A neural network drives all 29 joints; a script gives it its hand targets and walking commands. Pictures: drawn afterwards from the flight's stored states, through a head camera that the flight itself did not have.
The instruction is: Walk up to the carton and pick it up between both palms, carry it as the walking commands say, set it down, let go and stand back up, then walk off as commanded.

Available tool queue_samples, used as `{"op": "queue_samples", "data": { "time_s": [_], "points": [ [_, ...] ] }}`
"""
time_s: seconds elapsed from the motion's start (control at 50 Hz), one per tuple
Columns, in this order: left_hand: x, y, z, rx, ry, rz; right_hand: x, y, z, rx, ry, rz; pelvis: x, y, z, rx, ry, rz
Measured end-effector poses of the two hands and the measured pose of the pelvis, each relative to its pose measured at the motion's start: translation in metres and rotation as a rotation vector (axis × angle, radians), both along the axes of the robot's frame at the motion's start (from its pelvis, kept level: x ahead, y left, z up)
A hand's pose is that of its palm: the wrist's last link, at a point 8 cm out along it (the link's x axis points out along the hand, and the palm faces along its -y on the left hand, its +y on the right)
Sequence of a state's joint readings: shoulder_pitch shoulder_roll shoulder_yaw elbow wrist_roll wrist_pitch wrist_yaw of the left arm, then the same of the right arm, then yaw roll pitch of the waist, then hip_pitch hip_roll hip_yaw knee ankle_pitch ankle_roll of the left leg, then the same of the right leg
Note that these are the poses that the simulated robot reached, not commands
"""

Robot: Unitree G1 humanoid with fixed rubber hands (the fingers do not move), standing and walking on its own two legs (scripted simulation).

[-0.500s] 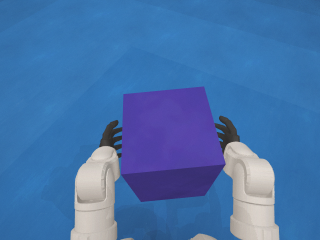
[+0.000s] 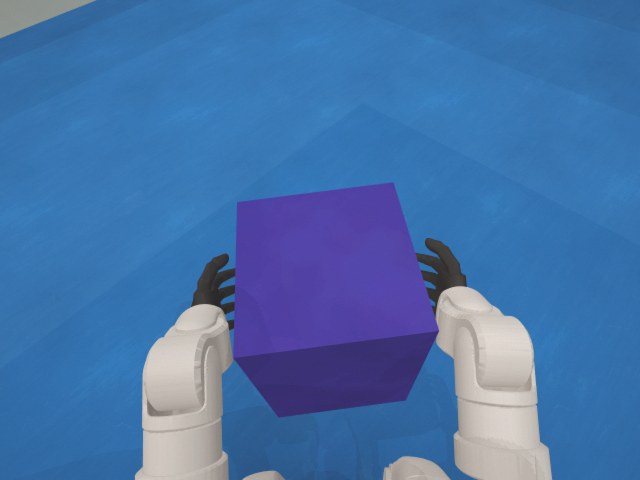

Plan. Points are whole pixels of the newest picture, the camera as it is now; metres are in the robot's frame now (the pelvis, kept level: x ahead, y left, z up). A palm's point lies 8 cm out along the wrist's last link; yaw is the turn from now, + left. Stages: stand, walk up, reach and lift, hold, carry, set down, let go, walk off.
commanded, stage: carry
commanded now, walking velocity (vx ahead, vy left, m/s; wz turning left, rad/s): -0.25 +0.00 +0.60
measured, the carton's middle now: (330, 311) +0.31 +0.01 +0.00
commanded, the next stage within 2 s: none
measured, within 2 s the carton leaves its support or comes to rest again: neither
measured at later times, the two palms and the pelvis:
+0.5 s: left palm (188, 278) +0.33 +0.18 +0.06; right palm (388, 205) +0.43 -0.08 +0.06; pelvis +0.11 -0.05 +0.00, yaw +19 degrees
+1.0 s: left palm (178, 297) +0.29 +0.17 +0.09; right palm (366, 181) +0.46 -0.05 +0.09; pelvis +0.13 -0.11 +0.01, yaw +38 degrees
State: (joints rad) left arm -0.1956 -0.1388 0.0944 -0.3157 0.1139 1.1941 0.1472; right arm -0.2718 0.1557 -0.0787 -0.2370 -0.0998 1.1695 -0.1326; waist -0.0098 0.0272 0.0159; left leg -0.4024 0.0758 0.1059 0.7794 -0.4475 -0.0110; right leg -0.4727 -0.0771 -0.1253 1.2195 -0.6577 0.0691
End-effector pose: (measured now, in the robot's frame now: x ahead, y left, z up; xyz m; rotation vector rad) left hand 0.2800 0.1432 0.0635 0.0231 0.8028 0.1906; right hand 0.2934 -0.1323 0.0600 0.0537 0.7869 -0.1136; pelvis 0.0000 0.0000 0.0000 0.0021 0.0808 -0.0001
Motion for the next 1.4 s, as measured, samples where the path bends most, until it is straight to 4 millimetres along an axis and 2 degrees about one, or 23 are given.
{"op": "queue_samples", "data": {
  "time_s": [0.08, 0.14, 0.22, 0.32, 0.42, 0.48, 0.56, 0.74, 0.84, 0.94, 1.0, 1.08, 1.16, 1.26, 1.32, 1.4],
  "points": [
    [0.017, -0.006, 0.007, 0.024, 0.014, 0.030, 0.023, -0.005, -0.002, 0.025, 0.014, 0.028, 0.018, -0.013, 0.006, -0.001, 0.012, 0.058],
    [0.031, -0.012, 0.012, 0.034, -0.026, 0.078, 0.047, -0.010, -0.003, 0.048, -0.024, 0.062, 0.031, -0.029, 0.001, 0.030, 0.006, 0.128],
    [0.039, -0.013, 0.012, 0.028, -0.017, 0.128, 0.070, -0.009, 0.001, 0.040, -0.015, 0.118, 0.052, -0.045, 0.005, 0.058, -0.002, 0.219],
    [0.047, -0.002, 0.017, 0.014, -0.025, 0.202, 0.101, 0.006, 0.014, 0.032, -0.022, 0.187, 0.075, -0.053, 0.010, 0.074, 0.014, 0.275],
    [0.056, 0.022, 0.014, -0.006, -0.070, 0.279, 0.129, 0.035, 0.016, 0.020, -0.064, 0.258, 0.096, -0.050, 0.000, 0.052, 0.007, 0.333],
    [0.055, 0.034, 0.001, -0.031, -0.042, 0.327, 0.139, 0.051, 0.008, -0.012, -0.039, 0.311, 0.106, -0.049, -0.003, 0.036, 0.001, 0.329],
    [0.050, 0.035, -0.006, -0.024, 0.026, 0.359, 0.145, 0.056, -0.003, -0.019, 0.027, 0.357, 0.117, -0.054, 0.004, 0.014, -0.009, 0.351],
    [0.058, 0.020, 0.013, 0.035, -0.022, 0.462, 0.174, 0.052, -0.003, 0.061, -0.013, 0.439, 0.136, -0.092, 0.007, 0.035, -0.010, 0.517],
    [0.049, 0.013, 0.019, 0.011, -0.011, 0.502, 0.178, 0.052, 0.015, 0.026, -0.006, 0.488, 0.145, -0.104, 0.017, 0.062, 0.006, 0.584],
    [0.034, 0.021, 0.030, 0.004, -0.073, 0.559, 0.176, 0.069, 0.032, 0.038, -0.061, 0.527, 0.139, -0.110, 0.015, 0.050, 0.010, 0.643],
    [0.015, 0.030, 0.025, -0.003, -0.084, 0.596, 0.164, 0.083, 0.029, 0.029, -0.071, 0.567, 0.130, -0.109, 0.009, 0.026, 0.005, 0.668],
    [-0.025, 0.029, 0.012, -0.020, -0.022, 0.669, 0.139, 0.094, 0.015, -0.009, -0.018, 0.655, 0.117, -0.118, 0.009, 0.005, -0.027, 0.686],
    [-0.062, 0.016, 0.006, -0.027, 0.018, 0.740, 0.118, 0.095, 0.008, -0.022, 0.020, 0.734, 0.106, -0.138, 0.012, -0.007, -0.028, 0.737],
    [-0.094, -0.009, 0.013, 0.008, -0.025, 0.828, 0.103, 0.087, 0.010, 0.035, -0.011, 0.803, 0.092, -0.175, 0.008, -0.011, -0.016, 0.786],
    [-0.108, -0.030, 0.015, 0.034, -0.039, 0.853, 0.092, 0.072, 0.005, 0.066, -0.021, 0.823, 0.083, -0.200, 0.003, -0.014, -0.032, 0.823],
    [-0.133, -0.063, 0.011, 0.003, 0.010, 0.858, 0.069, 0.039, 0.005, 0.015, 0.016, 0.848, 0.069, -0.226, 0.010, 0.027, -0.033, 0.899]
  ]
}}
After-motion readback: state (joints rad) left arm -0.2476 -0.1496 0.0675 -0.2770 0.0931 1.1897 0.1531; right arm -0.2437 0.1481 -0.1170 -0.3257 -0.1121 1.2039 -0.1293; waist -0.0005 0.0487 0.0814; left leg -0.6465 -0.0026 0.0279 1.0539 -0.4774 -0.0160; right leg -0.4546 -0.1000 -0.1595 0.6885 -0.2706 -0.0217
